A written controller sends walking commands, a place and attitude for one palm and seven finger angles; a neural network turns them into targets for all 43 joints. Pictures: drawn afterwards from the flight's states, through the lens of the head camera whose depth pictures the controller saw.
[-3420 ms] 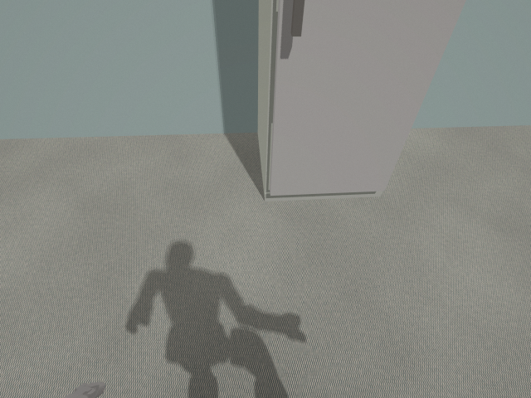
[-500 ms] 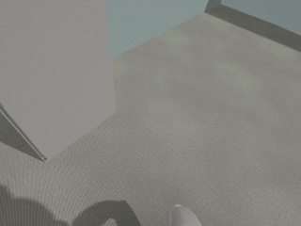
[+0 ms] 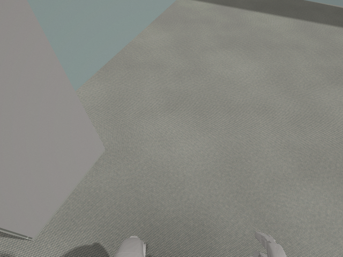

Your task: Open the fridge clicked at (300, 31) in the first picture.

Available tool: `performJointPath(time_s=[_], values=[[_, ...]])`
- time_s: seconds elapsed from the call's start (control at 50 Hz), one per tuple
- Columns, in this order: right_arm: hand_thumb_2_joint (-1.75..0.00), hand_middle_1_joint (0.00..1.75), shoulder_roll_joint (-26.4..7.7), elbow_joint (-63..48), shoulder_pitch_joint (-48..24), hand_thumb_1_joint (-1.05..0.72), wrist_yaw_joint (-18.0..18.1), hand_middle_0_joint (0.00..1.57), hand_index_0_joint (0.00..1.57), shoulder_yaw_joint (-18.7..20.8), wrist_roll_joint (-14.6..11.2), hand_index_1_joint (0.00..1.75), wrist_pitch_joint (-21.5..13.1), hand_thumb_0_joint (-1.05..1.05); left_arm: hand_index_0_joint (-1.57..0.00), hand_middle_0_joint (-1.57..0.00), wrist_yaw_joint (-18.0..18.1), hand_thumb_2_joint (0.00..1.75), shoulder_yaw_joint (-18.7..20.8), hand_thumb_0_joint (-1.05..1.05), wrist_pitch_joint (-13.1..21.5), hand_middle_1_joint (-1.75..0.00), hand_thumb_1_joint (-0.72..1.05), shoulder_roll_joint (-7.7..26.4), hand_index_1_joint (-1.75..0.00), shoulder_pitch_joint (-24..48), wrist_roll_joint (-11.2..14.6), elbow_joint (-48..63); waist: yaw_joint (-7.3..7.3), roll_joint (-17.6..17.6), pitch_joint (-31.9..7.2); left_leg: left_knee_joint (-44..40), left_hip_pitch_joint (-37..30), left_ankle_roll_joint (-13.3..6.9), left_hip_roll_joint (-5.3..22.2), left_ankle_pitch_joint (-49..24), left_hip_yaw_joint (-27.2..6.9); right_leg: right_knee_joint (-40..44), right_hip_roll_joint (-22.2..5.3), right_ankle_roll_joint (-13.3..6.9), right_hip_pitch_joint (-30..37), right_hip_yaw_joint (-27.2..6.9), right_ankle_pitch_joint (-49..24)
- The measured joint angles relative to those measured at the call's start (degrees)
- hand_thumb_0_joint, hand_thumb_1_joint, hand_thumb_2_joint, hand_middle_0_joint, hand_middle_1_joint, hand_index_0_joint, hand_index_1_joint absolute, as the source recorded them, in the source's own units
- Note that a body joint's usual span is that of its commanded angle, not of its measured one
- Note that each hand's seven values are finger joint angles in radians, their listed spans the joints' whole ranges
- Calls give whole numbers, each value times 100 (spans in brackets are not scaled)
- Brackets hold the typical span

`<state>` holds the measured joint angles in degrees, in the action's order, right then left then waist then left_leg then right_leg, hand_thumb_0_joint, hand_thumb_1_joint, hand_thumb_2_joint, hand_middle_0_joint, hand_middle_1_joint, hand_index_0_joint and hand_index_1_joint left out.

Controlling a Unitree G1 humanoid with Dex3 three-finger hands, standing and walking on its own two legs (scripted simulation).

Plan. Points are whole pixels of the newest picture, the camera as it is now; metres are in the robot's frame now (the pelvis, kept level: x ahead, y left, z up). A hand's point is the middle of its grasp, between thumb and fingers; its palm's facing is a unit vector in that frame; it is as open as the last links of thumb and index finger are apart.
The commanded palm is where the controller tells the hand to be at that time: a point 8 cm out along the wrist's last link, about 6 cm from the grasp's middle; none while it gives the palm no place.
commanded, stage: walk to a spot facing it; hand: left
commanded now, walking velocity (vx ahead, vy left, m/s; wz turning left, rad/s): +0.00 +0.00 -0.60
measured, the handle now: out of the picture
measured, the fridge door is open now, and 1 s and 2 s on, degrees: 0 0 0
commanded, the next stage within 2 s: turn to face it in 1.68 s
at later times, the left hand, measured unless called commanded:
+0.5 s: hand (86, 246) +0.16 +0.25 -0.17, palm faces -0.27 -0.94 -0.19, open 7.4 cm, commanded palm none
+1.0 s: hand (133, 231) +0.20 +0.13 -0.14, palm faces -0.55 -0.79 -0.26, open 7.4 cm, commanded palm none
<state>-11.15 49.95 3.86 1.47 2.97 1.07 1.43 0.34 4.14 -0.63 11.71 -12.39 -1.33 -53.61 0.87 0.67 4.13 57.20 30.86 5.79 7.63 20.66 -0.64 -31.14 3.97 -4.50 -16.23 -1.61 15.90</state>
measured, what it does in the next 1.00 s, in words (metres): steps on the spot, turning right: left foot, then right foot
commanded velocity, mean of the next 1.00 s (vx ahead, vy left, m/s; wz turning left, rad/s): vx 0.04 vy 0.00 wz -0.60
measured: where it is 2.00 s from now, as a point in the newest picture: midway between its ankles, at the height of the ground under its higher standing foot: outside the picture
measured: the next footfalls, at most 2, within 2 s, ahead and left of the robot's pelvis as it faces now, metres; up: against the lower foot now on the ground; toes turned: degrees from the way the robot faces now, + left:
left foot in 0.16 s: +0.09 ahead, +0.16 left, +0.00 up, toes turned -2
right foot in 0.68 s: +0.00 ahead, -0.07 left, +0.00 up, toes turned -34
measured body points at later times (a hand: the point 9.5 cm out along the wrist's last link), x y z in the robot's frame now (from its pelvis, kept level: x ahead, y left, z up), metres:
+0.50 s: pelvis +0.03 +0.07 +0.01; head +0.07 +0.09 +0.46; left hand +0.17 +0.30 -0.15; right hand +0.01 -0.19 -0.12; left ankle +0.05 +0.16 -0.73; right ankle -0.06 -0.07 -0.65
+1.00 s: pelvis +0.00 +0.02 +0.00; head +0.01 -0.01 +0.45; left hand +0.22 +0.17 -0.12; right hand -0.09 -0.22 -0.15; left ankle +0.10 +0.16 -0.67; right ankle -0.04 -0.05 -0.73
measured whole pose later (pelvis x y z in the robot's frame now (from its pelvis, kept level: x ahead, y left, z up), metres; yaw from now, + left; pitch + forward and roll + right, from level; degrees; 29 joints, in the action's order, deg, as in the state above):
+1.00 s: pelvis +0.00 +0.02 +0.00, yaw -36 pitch +0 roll +1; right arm -12.9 52.9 11.0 0.4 3.6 1.7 3.5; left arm -0.4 3.2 -1.0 11.0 -10.6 -0.8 -51.6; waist -0.9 1.9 3.1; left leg 59.0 28.0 6.7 6.7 20.4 2.0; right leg -28.0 3.4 -3.9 -13.8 -1.5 13.8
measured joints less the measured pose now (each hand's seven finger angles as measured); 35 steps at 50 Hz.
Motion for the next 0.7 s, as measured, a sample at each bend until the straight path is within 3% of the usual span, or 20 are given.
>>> performJointPath(time_s=[0.08, 0.14, 0.18, 0.24, 0.3, 0.36, 0.46, 0.58, 0.66, 0.7], values=[[-90, 30, -57, -72, -186, -92, -6, 20, 20, -26, -31, 29, 9, 0, -20, -21, -4, 89, 62, 1, -33, -30, 91, 104, -30, -76, -11, 144, 195, -57, -5, -927, -408, -10, -252, 104, 104, -122, 26, 147, -43, -275, 100], [-90, 30, -47, -106, -165, -92, -6, 20, 20, -62, -66, 29, -11, 0, -20, -20, 18, 89, 108, 1, -101, -30, 91, 213, -30, -140, -6, 198, 262, -145, -42, -1875, -912, -72, -468, -75, 241, -322, 85, 282, -99, -425, 246], [-90, 30, 57, -84, -125, -91, -4, 20, 20, -105, -50, 29, -60, 0, -20, -20, 33, 90, 158, 1, -172, -30, 91, 358, -30, -150, 42, 189, 294, -410, -7, -2247, -1163, -419, -584, -544, 447, -730, 46, 374, -219, -598, 392], [-90, 30, 144, -127, 40, -91, -39, 20, 20, -211, -14, 29, -62, 0, -20, -20, 24, 90, 199, 1, -244, -30, 91, 462, -30, -190, 20, 119, 295, -541, 9, -2271, -1383, -692, -448, -323, 752, -2401, 18, 617, -734, -352, 1259], [-90, 30, 170, -135, 263, -91, -7, 20, 20, -230, 17, 29, -62, 0, -19, -20, -80, 90, 226, 1, -308, -30, 91, 483, -30, -173, -16, 99, 181, -491, 20, -2562, -1612, -727, -311, -384, 909, -3591, -176, 776, -1093, -70, 1132], [-90, 30, 153, -60, 473, -91, 1, 20, 20, -209, 17, 29, -74, 0, -19, -20, -152, 90, 224, 1, -339, -30, 91, 466, -30, -132, -10, 140, 124, -429, 36, -2821, -1774, -753, -211, -497, 1101, -3948, -404, 877, -1235, 31, 835], [-90, 30, 112, 109, 819, -91, -8, 20, 20, -121, 11, 29, -72, 0, -19, -20, -194, 90, 211, 1, -420, -30, 91, 379, -30, -26, -5, 150, -2, -331, 27, -2985, -1921, -752, -71, -521, 1482, -3543, -689, 953, -1150, 169, 649], [-90, 30, -1, 339, 1107, -91, -52, 20, 20, 15, 47, 29, -43, 0, -19, -20, -207, 90, 152, 1, -439, -30, 91, 229, -30, 241, -6, 168, -217, -170, 80, -2830, -1948, -643, 136, -407, 1966, -2164, -796, 886, -729, 513, 858], [-90, 30, -145, 456, 1265, -91, -90, 20, 20, 109, 55, 29, -24, 0, -19, -20, -197, 90, 81, 1, -321, -30, 91, 138, -30, 425, -4, 248, -346, -2, 84, -2383, -1850, -471, 351, -174, 2262, -921, -674, 700, -237, 714, 570], [-90, 30, -247, 489, 1366, -91, -113, 20, 20, 141, 22, 29, 23, 0, -19, -20, -162, 90, 32, 1, -175, -30, 91, 103, -30, 493, -25, 298, -356, 133, 60, -1737, -1612, -321, 500, 177, 2162, -426, -565, 398, -31, 758, 256]])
